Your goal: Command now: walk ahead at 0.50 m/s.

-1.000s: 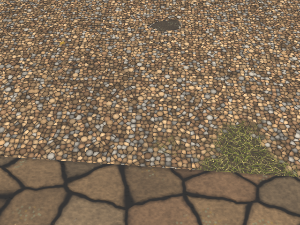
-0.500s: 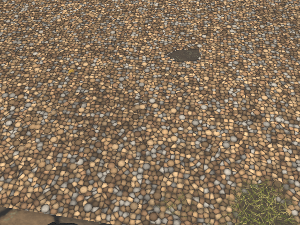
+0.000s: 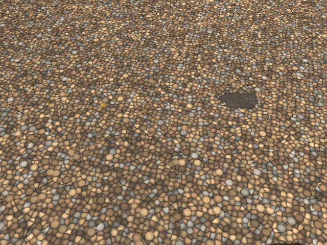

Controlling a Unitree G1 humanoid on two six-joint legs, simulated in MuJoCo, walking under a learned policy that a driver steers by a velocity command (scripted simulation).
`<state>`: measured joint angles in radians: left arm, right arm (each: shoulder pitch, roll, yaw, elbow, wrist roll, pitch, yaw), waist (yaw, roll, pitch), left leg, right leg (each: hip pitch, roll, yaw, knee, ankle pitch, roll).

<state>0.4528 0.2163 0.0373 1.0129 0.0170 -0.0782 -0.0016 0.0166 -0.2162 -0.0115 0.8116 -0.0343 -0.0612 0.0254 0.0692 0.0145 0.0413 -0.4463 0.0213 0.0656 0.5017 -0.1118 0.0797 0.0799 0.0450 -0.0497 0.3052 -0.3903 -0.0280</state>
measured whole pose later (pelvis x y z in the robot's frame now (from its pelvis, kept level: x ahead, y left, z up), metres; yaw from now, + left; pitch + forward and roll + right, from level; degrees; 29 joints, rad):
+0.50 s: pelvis +0.26 +0.01 +0.01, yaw +0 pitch +1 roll +2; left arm 0.03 0.21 0.02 0.85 0.03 -0.03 -0.03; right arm 0.46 -0.19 -0.03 1.05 -0.02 -0.09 -0.01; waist -0.07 -0.04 0.04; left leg 0.12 -0.08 0.07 0.16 -0.30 0.06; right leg -0.57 -0.06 -0.07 0.61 -0.06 -0.05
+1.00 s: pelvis +0.52 -0.01 +0.01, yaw -1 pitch +0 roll -1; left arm 0.46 0.18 0.03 1.05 0.01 -0.09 0.00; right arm 0.05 -0.21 -0.03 0.90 -0.03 -0.03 0.03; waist 0.06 0.04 0.04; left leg -0.60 0.09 0.03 0.67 -0.03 0.02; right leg 0.05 0.09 -0.07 0.19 -0.25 -0.08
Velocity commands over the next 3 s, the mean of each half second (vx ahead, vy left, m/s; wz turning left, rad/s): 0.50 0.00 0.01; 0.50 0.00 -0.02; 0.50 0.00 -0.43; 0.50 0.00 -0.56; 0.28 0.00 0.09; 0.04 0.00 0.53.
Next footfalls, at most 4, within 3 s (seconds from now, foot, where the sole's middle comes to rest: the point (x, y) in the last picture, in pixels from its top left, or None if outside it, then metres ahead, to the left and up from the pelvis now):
0.56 right None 0.46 -0.09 -0.77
1.12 left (158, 175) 0.76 0.10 -0.77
1.66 right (215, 142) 0.97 -0.16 -0.77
2.20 left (220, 91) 1.33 -0.21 -0.77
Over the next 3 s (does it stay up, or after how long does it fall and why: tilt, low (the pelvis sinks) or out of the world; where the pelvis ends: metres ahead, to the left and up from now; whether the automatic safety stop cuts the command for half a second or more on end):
stays up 1.21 -0.27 0.02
